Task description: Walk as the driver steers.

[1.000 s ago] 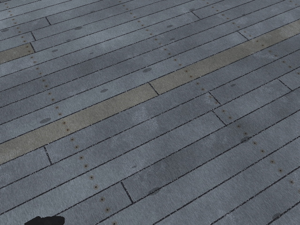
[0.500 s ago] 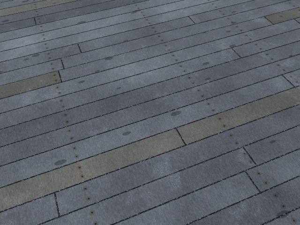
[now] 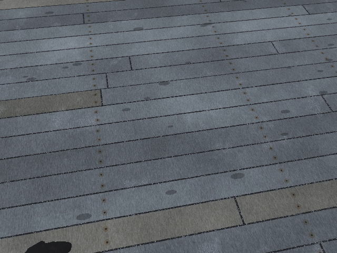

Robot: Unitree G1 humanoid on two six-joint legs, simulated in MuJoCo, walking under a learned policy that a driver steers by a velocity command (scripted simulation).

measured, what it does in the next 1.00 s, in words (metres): walks ahead: right foot, then left foot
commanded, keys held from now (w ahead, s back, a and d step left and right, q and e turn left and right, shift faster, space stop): w+q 0.54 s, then w+e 0.46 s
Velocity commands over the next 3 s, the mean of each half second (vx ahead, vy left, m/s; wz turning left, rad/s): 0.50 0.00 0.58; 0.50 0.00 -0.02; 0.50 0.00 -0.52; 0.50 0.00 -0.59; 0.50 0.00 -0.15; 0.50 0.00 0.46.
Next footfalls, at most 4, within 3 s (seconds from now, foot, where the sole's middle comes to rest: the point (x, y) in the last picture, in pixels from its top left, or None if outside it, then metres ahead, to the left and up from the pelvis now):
0.14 right None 0.26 -0.15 -0.78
0.66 left None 0.46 0.20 -0.78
1.20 right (150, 171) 0.81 0.04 -0.78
1.68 left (108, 125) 1.08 0.25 -0.78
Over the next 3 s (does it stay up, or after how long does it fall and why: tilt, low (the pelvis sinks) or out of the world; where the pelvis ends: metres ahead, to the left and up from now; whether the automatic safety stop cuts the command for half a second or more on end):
stays up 1.60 -0.07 0.00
